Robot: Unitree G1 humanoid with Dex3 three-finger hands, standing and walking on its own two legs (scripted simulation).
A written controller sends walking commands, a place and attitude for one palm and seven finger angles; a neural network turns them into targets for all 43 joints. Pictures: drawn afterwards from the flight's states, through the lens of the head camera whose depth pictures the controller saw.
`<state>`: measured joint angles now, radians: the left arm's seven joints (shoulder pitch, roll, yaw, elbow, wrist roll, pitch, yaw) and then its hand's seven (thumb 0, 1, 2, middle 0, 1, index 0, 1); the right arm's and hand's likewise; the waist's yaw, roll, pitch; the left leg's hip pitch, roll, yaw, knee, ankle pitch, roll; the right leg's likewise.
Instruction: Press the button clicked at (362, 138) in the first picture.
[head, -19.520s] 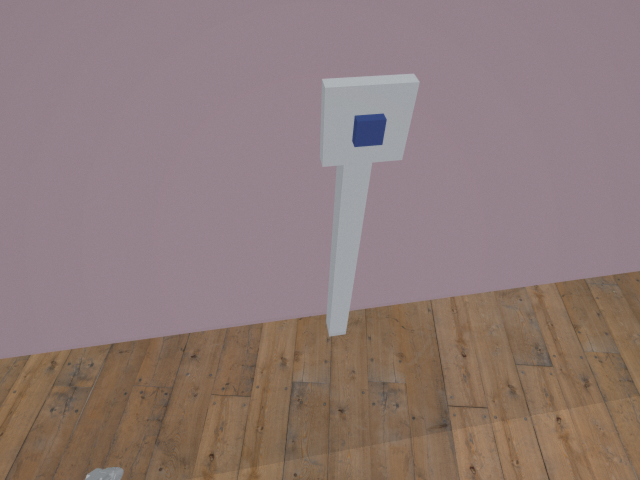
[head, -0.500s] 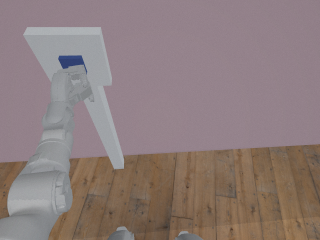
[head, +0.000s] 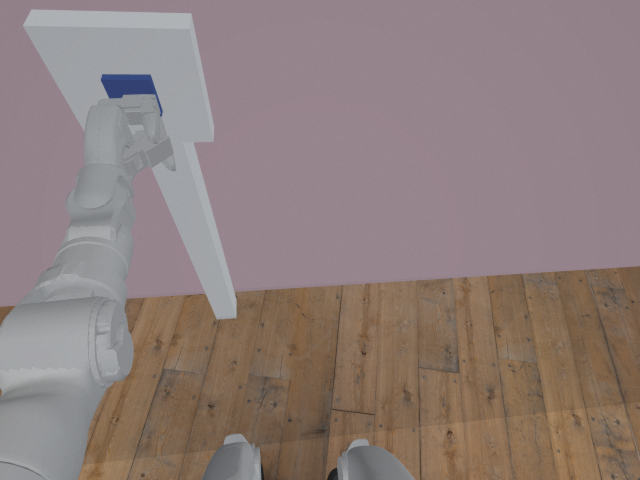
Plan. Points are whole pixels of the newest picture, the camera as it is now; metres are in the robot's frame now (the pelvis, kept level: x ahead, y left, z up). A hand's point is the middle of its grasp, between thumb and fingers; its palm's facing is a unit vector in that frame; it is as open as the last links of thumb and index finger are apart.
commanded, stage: hold the button down briefly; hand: left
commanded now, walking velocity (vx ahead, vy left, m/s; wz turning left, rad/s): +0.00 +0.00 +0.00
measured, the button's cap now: (134, 92) +0.56 +0.19 +0.14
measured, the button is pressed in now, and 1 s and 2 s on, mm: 8 0 0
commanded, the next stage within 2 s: pull the fist back off the button in 0.10 s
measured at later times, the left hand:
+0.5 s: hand (165, 143) +0.51 +0.15 +0.10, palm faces +0.02 -1.00 -0.01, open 3.4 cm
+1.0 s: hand (161, 190) +0.44 +0.15 +0.10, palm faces +0.02 -1.00 -0.01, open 3.1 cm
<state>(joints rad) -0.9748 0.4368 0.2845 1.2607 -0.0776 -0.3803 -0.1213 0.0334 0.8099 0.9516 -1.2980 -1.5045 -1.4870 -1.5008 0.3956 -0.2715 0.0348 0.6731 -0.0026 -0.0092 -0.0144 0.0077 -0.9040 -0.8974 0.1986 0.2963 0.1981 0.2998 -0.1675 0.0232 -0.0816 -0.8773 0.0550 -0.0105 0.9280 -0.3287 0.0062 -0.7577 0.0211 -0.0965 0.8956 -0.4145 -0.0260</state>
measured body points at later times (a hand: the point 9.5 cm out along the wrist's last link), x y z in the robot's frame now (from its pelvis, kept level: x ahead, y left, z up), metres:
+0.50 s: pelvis -0.01 +0.01 +0.00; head +0.09 +0.03 +0.44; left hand +0.50 +0.21 +0.11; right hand +0.00 -0.26 -0.11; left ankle +0.06 +0.12 -0.68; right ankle +0.01 -0.11 -0.68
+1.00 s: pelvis +0.03 +0.00 +0.02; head +0.08 +0.00 +0.46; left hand +0.43 +0.21 +0.10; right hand +0.13 -0.25 -0.09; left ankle +0.06 +0.12 -0.68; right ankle +0.01 -0.11 -0.68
